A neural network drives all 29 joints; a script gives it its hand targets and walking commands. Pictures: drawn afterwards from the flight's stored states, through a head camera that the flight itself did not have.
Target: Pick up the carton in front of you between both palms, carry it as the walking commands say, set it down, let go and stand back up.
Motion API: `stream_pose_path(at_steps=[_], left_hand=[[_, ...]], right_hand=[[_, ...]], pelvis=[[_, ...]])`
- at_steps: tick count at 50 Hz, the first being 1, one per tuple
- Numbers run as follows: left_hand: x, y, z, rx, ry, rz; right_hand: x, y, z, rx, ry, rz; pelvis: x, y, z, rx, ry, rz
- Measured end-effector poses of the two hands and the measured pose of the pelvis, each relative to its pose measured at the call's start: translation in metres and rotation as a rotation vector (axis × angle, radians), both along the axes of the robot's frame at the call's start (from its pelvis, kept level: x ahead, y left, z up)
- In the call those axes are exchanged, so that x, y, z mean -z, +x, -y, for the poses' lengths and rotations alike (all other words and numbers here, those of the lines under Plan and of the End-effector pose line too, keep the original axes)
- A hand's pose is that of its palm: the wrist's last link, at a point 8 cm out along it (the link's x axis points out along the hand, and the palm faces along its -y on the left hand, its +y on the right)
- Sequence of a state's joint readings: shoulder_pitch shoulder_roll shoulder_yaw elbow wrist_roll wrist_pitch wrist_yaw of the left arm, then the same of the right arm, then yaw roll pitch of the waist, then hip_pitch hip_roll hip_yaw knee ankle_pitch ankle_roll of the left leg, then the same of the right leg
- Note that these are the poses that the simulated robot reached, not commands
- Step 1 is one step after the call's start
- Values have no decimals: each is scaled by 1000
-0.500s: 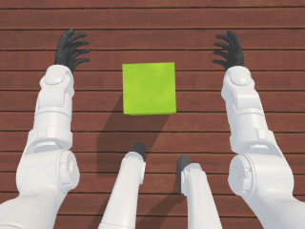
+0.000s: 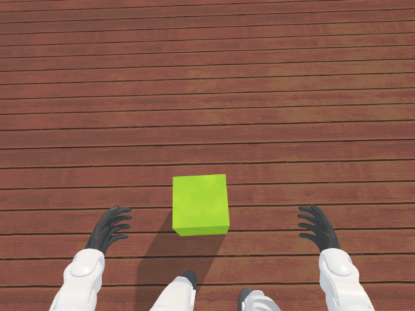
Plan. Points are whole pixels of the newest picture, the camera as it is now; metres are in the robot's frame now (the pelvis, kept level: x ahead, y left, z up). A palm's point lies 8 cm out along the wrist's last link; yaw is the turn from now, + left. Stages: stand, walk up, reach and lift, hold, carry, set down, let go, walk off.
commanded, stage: let go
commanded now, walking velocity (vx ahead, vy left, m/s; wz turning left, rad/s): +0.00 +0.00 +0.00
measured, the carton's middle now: (201, 207) +0.42 +0.08 -0.63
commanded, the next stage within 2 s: stand in 0.70 s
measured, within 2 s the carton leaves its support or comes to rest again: neither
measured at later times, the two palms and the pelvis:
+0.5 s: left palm (107, 245) +0.22 +0.21 -0.04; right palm (373, 276) +0.20 -0.25 -0.05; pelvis +0.05 -0.02 +0.02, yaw +0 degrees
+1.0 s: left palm (60, 284) +0.15 +0.29 -0.07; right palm out of the picture +0.14 -0.29 -0.06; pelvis +0.02 +0.01 +0.01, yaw +0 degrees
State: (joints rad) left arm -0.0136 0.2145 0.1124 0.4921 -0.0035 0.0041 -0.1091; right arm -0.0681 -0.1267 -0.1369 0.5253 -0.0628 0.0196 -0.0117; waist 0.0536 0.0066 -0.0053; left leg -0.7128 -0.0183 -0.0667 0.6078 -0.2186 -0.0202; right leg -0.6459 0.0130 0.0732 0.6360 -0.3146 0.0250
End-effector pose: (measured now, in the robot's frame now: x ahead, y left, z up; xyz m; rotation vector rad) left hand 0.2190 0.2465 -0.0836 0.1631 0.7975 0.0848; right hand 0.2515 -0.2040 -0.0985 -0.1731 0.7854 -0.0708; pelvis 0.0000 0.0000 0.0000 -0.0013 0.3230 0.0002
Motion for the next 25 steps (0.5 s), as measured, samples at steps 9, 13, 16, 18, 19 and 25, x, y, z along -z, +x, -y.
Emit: stream_pose_path(at_steps=[9, 13, 16, 18, 19, 25], left_hand=[[-26, -38, 23, -13, -12, 0], [-34, -29, 33, 17, -9, 13], [-41, -17, 36, 40, 2, 36], [-43, -10, 37, 45, 5, 42], [-43, -8, 37, 48, 6, 41], [-43, -2, 35, 40, 13, 25]], right_hand=[[-32, -35, 29, -41, -9, -11], [-45, -41, 39, -27, -11, 6], [-51, -45, 47, -9, -15, 16], [-54, -47, 51, 1, -15, 16], [-55, -49, 52, 6, -14, 13], [-53, -51, 49, 21, 13, -5]], pelvis=[[-16, 24, 15, -13, 16, 203], [-20, 34, 19, -10, 18, 265], [-21, 40, 21, -6, 20, 300], [-22, 43, 21, -2, 20, 318], [-22, 44, 20, 0, 20, 325], [-22, 46, 17, 10, 17, 335]])
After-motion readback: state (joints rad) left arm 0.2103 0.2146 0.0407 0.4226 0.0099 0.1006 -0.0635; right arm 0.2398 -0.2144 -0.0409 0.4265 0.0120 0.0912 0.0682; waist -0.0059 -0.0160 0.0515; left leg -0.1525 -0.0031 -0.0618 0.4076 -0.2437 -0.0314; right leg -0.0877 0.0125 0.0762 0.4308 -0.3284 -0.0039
